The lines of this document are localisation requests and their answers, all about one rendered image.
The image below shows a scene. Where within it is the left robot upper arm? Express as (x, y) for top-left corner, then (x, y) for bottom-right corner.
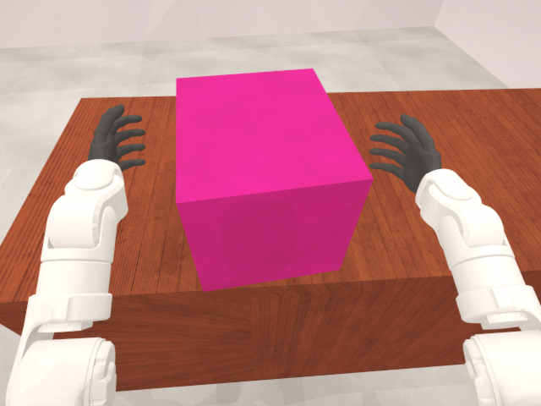
(10, 337), (117, 406)

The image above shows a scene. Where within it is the pedestal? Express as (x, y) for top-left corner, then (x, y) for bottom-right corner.
(0, 88), (541, 392)

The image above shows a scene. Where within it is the right robot upper arm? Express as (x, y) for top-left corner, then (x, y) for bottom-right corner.
(463, 330), (541, 406)

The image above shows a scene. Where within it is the robot left forearm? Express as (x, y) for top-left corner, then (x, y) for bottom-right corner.
(6, 159), (128, 406)

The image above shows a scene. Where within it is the carton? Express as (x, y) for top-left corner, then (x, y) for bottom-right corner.
(176, 69), (374, 292)

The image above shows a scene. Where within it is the robot right forearm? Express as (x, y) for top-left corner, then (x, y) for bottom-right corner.
(415, 169), (541, 331)

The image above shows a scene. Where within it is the robot right hand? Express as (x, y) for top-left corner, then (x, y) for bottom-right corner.
(369, 114), (442, 194)

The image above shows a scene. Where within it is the robot left hand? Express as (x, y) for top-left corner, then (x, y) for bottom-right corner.
(87, 104), (145, 172)

